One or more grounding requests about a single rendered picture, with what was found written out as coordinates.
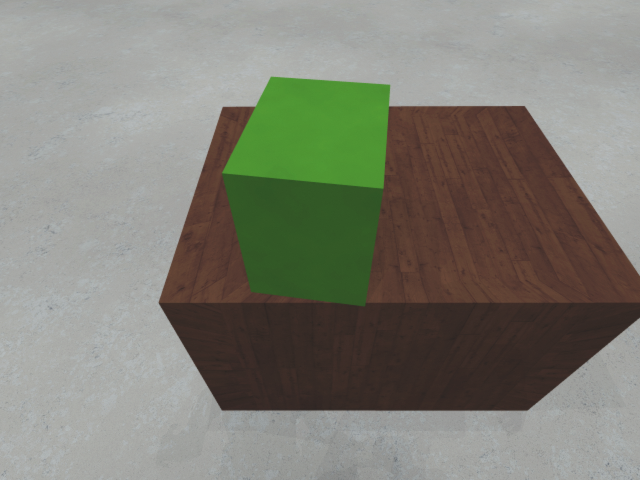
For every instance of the pedestal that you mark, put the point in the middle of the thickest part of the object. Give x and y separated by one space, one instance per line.
493 279

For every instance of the carton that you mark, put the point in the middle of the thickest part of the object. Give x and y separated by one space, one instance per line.
305 184

